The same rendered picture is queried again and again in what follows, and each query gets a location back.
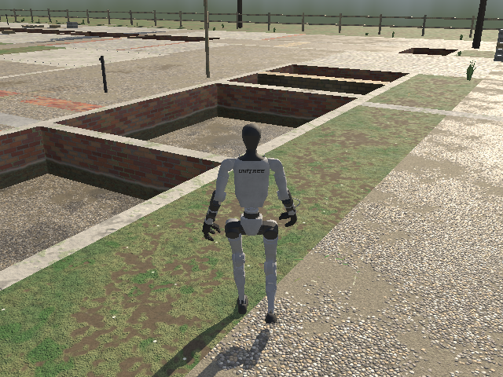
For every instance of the right robot forearm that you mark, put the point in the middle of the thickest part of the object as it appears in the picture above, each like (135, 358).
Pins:
(289, 205)

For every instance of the robot right hand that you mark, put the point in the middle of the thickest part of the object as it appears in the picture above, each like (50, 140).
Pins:
(285, 216)

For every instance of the robot right upper arm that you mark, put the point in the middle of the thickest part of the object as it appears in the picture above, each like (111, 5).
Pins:
(276, 166)

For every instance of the right robot foot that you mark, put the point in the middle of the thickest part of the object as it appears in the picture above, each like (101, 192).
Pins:
(270, 318)

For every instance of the robot left upper arm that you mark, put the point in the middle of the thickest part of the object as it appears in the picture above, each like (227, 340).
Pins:
(222, 179)

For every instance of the left robot forearm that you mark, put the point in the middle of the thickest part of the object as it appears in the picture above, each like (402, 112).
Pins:
(212, 210)

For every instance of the robot left shin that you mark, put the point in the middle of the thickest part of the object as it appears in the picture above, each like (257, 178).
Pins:
(239, 277)

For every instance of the robot left hand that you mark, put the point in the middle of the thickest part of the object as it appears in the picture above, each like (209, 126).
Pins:
(207, 229)

